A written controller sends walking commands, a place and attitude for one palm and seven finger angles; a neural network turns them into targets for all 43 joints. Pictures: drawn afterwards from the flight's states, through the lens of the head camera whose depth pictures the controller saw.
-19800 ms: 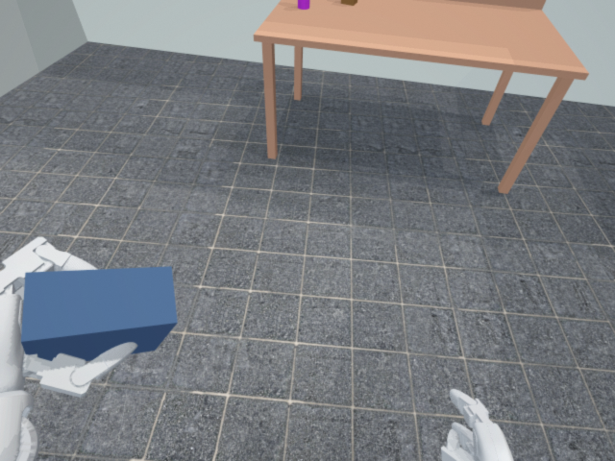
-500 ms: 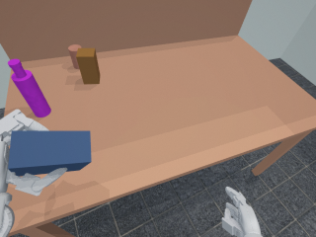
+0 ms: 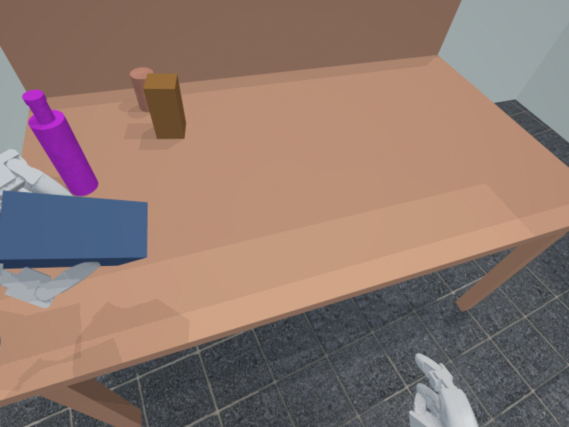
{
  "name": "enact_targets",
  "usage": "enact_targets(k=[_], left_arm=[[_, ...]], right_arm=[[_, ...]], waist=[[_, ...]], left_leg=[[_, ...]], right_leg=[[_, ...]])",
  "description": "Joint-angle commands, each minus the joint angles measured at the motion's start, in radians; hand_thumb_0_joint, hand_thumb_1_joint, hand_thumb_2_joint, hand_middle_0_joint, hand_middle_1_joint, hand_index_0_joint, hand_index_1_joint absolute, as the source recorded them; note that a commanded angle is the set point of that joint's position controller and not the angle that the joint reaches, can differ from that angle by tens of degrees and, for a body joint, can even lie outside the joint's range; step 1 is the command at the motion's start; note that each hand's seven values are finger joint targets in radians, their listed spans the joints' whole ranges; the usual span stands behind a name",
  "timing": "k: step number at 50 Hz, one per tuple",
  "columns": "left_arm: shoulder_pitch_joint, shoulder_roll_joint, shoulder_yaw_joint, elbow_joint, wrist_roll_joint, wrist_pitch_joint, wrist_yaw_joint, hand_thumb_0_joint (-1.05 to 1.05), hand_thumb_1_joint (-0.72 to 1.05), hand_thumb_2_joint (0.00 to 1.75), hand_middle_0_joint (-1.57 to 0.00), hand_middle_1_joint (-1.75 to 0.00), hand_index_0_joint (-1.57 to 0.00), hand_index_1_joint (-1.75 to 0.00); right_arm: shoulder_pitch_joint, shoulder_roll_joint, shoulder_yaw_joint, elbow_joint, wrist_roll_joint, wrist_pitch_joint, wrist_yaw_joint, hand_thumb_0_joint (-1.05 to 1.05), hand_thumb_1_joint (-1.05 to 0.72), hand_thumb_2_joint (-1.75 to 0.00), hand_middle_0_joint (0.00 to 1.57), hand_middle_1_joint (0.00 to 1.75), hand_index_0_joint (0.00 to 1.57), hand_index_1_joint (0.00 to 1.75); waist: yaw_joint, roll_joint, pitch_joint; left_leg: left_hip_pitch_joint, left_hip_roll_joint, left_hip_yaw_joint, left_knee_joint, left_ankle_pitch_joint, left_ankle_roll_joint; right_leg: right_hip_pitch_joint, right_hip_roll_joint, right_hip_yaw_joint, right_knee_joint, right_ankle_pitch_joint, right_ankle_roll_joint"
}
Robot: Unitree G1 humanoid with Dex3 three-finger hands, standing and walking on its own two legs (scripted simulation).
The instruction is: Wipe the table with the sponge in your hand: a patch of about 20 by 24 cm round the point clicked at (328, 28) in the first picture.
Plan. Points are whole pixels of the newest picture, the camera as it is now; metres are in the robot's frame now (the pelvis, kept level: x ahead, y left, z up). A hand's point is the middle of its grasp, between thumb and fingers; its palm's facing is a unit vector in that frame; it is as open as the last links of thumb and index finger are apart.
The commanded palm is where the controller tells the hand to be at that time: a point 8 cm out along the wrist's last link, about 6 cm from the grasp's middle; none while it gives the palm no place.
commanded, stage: come to a stop and stand still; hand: left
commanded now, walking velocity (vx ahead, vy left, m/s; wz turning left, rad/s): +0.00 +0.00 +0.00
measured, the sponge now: (92, 236) +0.26 +0.25 +0.15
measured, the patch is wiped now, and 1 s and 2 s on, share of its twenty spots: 0.00 0.00 0.00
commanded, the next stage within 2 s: look again from close up in 0.80 s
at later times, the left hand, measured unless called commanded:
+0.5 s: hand (70, 250) +0.24 +0.26 +0.17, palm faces +0.38 -0.86 -0.33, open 9.8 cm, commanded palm +0.18 +0.29 +0.18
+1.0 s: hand (61, 264) +0.22 +0.26 +0.15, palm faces +0.37 -0.85 -0.37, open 9.8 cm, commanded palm +0.17 +0.29 +0.18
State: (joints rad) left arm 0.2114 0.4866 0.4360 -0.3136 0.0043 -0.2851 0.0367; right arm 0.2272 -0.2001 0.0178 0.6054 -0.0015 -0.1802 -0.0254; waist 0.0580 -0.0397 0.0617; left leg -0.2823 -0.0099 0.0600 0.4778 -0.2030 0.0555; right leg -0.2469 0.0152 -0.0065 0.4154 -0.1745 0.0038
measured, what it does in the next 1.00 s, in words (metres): stands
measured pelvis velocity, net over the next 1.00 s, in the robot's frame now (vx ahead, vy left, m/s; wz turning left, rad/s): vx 0.01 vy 0.01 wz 0.00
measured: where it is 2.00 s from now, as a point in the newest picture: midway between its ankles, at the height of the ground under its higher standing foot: outside the picture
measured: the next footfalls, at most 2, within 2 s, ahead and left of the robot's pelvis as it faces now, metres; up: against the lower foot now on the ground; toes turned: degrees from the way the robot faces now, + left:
none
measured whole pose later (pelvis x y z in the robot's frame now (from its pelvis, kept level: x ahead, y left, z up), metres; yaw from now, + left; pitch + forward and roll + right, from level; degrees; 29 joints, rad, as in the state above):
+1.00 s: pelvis +0.01 +0.01 +0.00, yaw +0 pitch -1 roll -2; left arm 0.42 0.37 0.36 -0.45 -0.03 -0.23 0.08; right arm 0.21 -0.18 0.03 0.59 0.01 -0.16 -0.03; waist 0.02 -0.04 0.06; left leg -0.24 -0.03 0.06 0.45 -0.20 0.07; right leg -0.20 0.00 0.00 0.37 -0.16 0.02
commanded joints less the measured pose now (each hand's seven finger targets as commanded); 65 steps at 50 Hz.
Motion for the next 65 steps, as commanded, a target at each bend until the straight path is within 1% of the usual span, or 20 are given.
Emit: enact_targets(k=[1,4,7,8,10,12,16,20,21,25,26,30,34,40,43,50,54,60,64,65], left_arm=[[0.127,-0.006,-0.036,-0.284,-0.065,-0.065,0.015,0.00,0.10,1.30,-1.20,-1.60,-1.20,-1.60],[0.175,0.051,0.012,-0.313,-0.060,-0.060,0.044,0.00,0.10,1.30,-1.20,-1.60,-1.20,-1.60],[0.133,0.108,0.087,-0.318,-0.066,-0.066,0.057,0.00,0.10,1.30,-1.20,-1.60,-1.20,-1.60],[0.116,0.119,0.102,-0.322,-0.068,-0.071,0.058,0.00,0.10,1.30,-1.20,-1.60,-1.20,-1.60],[0.059,0.147,0.120,-0.365,-0.070,-0.074,0.061,0.00,0.10,1.30,-1.20,-1.60,-1.20,-1.60],[0.049,0.105,0.080,-0.354,-0.074,-0.073,0.058,0.00,0.10,1.30,-1.20,-1.60,-1.20,-1.60],[0.068,0.047,0.020,-0.366,-0.069,-0.063,0.060,0.00,0.10,1.30,-1.20,-1.60,-1.20,-1.60],[0.112,0.051,0.022,-0.374,-0.061,-0.045,0.067,0.00,0.10,1.30,-1.20,-1.60,-1.20,-1.60],[0.125,0.027,0.003,-0.340,-0.066,-0.040,0.064,0.00,0.10,1.30,-1.20,-1.60,-1.20,-1.60],[0.125,0.073,0.053,-0.352,-0.064,-0.029,0.069,0.00,0.10,1.30,-1.20,-1.60,-1.20,-1.60],[0.130,0.041,0.026,-0.330,-0.068,-0.029,0.063,0.00,0.10,1.30,-1.20,-1.60,-1.20,-1.60],[0.104,0.069,0.044,-0.394,-0.064,-0.031,0.065,0.00,0.10,1.30,-1.20,-1.60,-1.20,-1.60],[0.111,0.047,0.022,-0.378,-0.061,-0.027,0.066,0.00,0.10,1.30,-1.20,-1.60,-1.20,-1.60],[0.119,0.056,0.034,-0.388,-0.054,-0.023,0.069,0.00,0.10,1.30,-1.20,-1.60,-1.20,-1.60],[0.121,0.037,0.017,-0.357,-0.054,-0.019,0.066,0.00,0.10,1.30,-1.20,-1.60,-1.20,-1.60],[0.124,0.061,0.038,-0.384,-0.047,-0.021,0.067,0.00,0.10,1.30,-1.20,-1.60,-1.20,-1.60],[0.140,0.049,0.033,-0.366,-0.048,-0.022,0.067,0.00,0.10,1.30,-1.20,-1.60,-1.20,-1.60],[0.144,0.058,0.039,-0.373,-0.046,-0.020,0.067,0.00,0.10,1.30,-1.20,-1.60,-1.20,-1.60],[0.143,0.035,0.018,-0.350,-0.049,-0.013,0.066,0.00,0.10,1.30,-1.20,-1.60,-1.20,-1.60],[-0.798,0.831,0.304,-0.744,-0.015,-0.162,0.079,0.00,0.10,1.30,-1.20,-1.60,-1.20,-1.60]], right_arm=[[-0.080,-0.128,-0.062,-0.175,0.022,-0.072,0.026,0.00,-0.90,-0.90,0.20,0.30,0.20,0.30],[-0.081,-0.127,-0.058,-0.180,0.020,-0.071,0.026,0.00,-0.90,-0.90,0.20,0.30,0.20,0.30],[-0.088,-0.123,-0.054,-0.179,0.021,-0.070,0.006,0.00,-0.90,-0.90,0.20,0.30,0.20,0.30],[-0.086,-0.121,-0.054,-0.177,0.020,-0.071,-0.001,0.00,-0.90,-0.90,0.20,0.30,0.20,0.30],[-0.106,-0.118,-0.051,-0.168,0.021,-0.072,-0.012,0.00,-0.90,-0.90,0.20,0.30,0.20,0.30],[-0.090,-0.112,-0.049,-0.164,0.019,-0.076,-0.019,0.00,-0.90,-0.90,0.20,0.30,0.20,0.30],[-0.093,-0.113,-0.046,-0.153,0.017,-0.082,-0.012,0.00,-0.90,-0.90,0.20,0.30,0.20,0.30],[-0.109,-0.118,-0.050,-0.154,0.021,-0.072,-0.005,0.00,-0.90,-0.90,0.20,0.30,0.20,0.30],[-0.102,-0.116,-0.044,-0.155,0.015,-0.061,-0.005,0.00,-0.90,-0.90,0.20,0.30,0.20,0.30],[-0.116,-0.117,-0.045,-0.167,0.019,-0.042,-0.011,0.00,-0.90,-0.90,0.20,0.30,0.20,0.30],[-0.112,-0.113,-0.041,-0.171,0.015,-0.033,-0.014,0.00,-0.90,-0.90,0.20,0.30,0.20,0.30],[-0.121,-0.117,-0.043,-0.183,0.018,-0.034,-0.019,0.00,-0.90,-0.90,0.20,0.30,0.20,0.30],[-0.106,-0.121,-0.046,-0.187,0.014,-0.033,-0.023,0.00,-0.90,-0.90,0.20,0.30,0.20,0.30],[-0.114,-0.126,-0.048,-0.178,0.016,-0.038,-0.023,0.00,-0.90,-0.90,0.20,0.30,0.20,0.30],[-0.105,-0.127,-0.050,-0.175,0.013,-0.034,-0.023,0.00,-0.90,-0.90,0.20,0.30,0.20,0.30],[-0.122,-0.126,-0.049,-0.176,0.017,-0.038,-0.023,0.00,-0.90,-0.90,0.20,0.30,0.20,0.30],[-0.106,-0.129,-0.053,-0.176,0.013,-0.036,-0.024,0.00,-0.90,-0.90,0.20,0.30,0.20,0.30],[-0.116,-0.129,-0.052,-0.174,0.016,-0.039,-0.024,0.00,-0.90,-0.90,0.20,0.30,0.20,0.30],[-0.105,-0.131,-0.055,-0.173,0.013,-0.034,-0.025,0.00,-0.90,-0.90,0.20,0.30,0.20,0.30],[0.064,-0.225,0.123,-0.295,0.094,0.002,-0.087,0.00,-0.90,-0.90,0.20,0.30,0.20,0.30]], waist=[[-0.012,0.227,-0.194],[-0.007,0.036,-0.137],[-0.018,-0.009,-0.128],[-0.020,-0.010,-0.141],[-0.027,0.066,-0.163],[-0.026,0.111,-0.190],[-0.026,0.118,-0.217],[-0.026,0.107,-0.203],[-0.029,0.098,-0.197],[-0.030,0.104,-0.165],[-0.033,0.101,-0.160],[-0.035,0.139,-0.167],[-0.035,0.121,-0.167],[-0.036,0.131,-0.179],[-0.037,0.090,-0.169],[-0.038,0.132,-0.155],[-0.037,0.104,-0.157],[-0.037,0.125,-0.155],[-0.039,0.085,-0.157],[-0.099,0.414,-0.187]], left_leg=[[0.053,0.111,-0.116,-0.165,-0.035,-0.020],[-0.062,0.105,-0.126,-0.175,-0.136,-0.019],[-0.037,0.089,-0.129,-0.157,-0.125,-0.024],[-0.013,0.082,-0.130,-0.140,-0.092,-0.025],[0.054,0.076,-0.119,-0.117,-0.013,-0.028],[0.080,0.078,-0.121,-0.109,0.054,-0.031],[0.132,0.087,-0.117,-0.095,0.201,-0.042],[0.131,0.093,-0.110,-0.094,0.252,-0.056],[0.110,0.095,-0.108,-0.101,0.220,-0.053],[0.071,0.095,-0.112,-0.127,0.150,-0.057],[0.059,0.095,-0.107,-0.133,0.112,-0.051],[0.057,0.093,-0.116,-0.148,0.082,-0.053],[0.041,0.099,-0.123,-0.159,0.039,-0.049],[0.059,0.099,-0.120,-0.159,0.052,-0.056],[0.048,0.100,-0.124,-0.161,0.024,-0.054],[0.030,0.101,-0.125,-0.180,-0.036,-0.050],[0.015,0.105,-0.130,-0.184,-0.060,-0.046],[0.033,0.102,-0.123,-0.181,-0.025,-0.052],[0.042,0.097,-0.121,-0.170,-0.022,-0.048],[-0.194,0.113,-0.196,-0.179,-0.234,0.005]], right_leg=[[0.108,-0.062,0.079,0.032,0.009,-0.032],[0.144,-0.054,0.072,0.012,-0.025,-0.016],[0.109,-0.057,0.072,-0.024,-0.023,-0.016],[0.104,-0.064,0.082,-0.030,-0.002,-0.018],[0.082,-0.071,0.097,-0.032,0.061,-0.023],[0.104,-0.078,0.091,-0.019,0.111,-0.025],[0.122,-0.073,0.067,-0.012,0.190,-0.023],[0.128,-0.066,0.062,-0.015,0.221,-0.021],[0.132,-0.068,0.055,-0.026,0.204,-0.018],[0.135,-0.061,0.056,-0.039,0.178,-0.018],[0.131,-0.061,0.052,-0.048,0.157,-0.016],[0.143,-0.055,0.051,-0.046,0.150,-0.017],[0.153,-0.056,0.048,-0.046,0.125,-0.014],[0.150,-0.051,0.041,-0.048,0.133,-0.014],[0.146,-0.054,0.043,-0.060,0.114,-0.013],[0.142,-0.047,0.041,-0.058,0.086,-0.012],[0.152,-0.048,0.042,-0.056,0.075,-0.012],[0.142,-0.045,0.041,-0.059,0.098,-0.012],[0.134,-0.051,0.055,-0.074,0.102,-0.015],[0.252,0.009,0.032,0.145,-0.086,0.040]])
